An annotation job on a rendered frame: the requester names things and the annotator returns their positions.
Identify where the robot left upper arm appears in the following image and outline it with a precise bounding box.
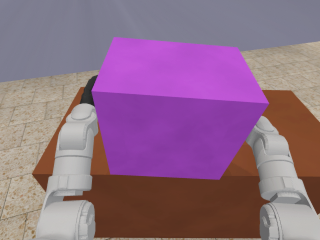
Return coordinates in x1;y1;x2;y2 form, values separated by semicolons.
28;200;96;240

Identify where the left robot hand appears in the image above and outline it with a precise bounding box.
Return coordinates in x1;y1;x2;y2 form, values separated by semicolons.
79;75;98;107

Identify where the robot right forearm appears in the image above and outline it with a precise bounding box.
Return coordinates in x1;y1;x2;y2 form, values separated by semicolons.
245;116;320;223

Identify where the robot left forearm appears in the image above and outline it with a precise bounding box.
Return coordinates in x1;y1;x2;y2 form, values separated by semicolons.
35;103;99;238

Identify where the robot right upper arm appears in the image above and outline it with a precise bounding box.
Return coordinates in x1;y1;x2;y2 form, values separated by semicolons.
259;202;320;240

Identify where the carton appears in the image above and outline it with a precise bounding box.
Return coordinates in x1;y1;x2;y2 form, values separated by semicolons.
91;37;269;180

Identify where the pedestal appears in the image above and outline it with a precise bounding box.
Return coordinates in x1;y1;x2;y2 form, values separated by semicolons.
32;87;320;239

